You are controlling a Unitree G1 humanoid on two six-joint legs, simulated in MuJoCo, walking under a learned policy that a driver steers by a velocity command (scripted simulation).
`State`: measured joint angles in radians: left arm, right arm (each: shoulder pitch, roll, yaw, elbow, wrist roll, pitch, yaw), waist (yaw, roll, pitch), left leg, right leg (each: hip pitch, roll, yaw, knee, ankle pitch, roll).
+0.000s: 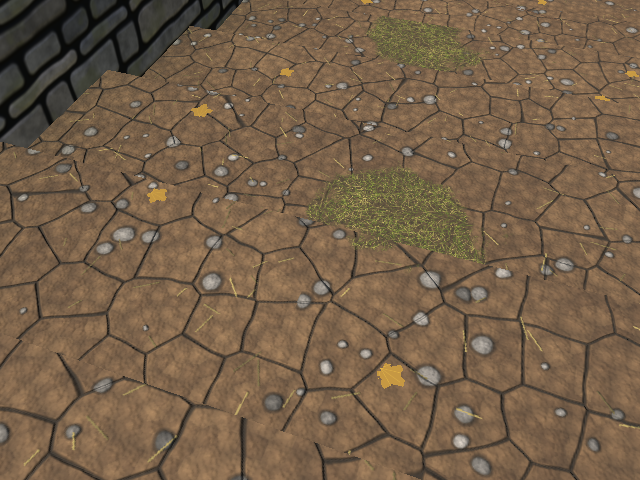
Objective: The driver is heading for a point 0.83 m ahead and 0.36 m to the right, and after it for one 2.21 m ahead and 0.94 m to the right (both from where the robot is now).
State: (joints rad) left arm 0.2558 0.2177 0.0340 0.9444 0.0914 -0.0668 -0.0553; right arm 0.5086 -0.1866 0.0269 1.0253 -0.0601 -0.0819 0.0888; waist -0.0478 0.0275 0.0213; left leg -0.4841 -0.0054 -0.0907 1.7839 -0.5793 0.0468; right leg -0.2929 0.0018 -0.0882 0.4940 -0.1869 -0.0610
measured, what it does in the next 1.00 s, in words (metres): goes down, turning right: left foot, then right foot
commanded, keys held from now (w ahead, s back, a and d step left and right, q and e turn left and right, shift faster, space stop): w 0.08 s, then w+e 0.92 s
